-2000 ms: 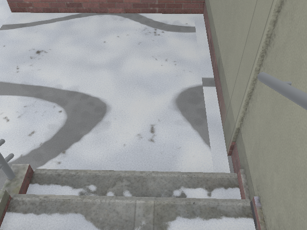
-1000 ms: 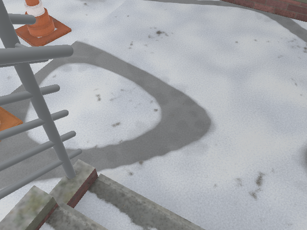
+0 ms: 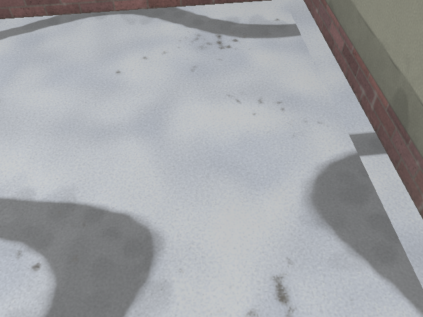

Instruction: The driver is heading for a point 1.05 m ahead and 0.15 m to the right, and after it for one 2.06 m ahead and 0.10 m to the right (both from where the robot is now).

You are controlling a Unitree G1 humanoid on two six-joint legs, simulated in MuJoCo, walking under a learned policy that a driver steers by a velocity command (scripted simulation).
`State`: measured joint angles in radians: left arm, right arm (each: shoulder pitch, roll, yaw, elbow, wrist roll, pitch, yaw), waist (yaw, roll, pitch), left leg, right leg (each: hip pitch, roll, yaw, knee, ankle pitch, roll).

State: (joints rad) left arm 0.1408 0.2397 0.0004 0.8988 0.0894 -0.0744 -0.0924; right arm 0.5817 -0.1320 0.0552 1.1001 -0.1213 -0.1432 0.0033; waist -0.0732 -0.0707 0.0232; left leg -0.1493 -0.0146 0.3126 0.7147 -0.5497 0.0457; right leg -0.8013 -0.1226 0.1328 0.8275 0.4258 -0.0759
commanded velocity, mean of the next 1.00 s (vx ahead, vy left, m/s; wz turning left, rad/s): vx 0.50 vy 0.00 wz -0.38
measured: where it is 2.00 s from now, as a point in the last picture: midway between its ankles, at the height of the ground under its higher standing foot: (264, 189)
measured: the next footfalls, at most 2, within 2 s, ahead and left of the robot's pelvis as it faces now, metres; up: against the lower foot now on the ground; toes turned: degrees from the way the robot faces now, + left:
right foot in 0.26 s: +0.30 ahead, -0.14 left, -0.16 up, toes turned -12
left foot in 0.60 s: +0.59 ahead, +0.05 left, -0.16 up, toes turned -20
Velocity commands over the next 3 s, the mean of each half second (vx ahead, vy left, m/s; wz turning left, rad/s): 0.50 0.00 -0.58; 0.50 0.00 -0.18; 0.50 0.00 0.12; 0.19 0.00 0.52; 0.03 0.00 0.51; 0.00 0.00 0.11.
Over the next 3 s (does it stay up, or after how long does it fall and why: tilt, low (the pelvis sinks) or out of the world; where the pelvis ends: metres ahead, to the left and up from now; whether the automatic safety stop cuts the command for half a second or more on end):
stays up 1.01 -0.22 -0.12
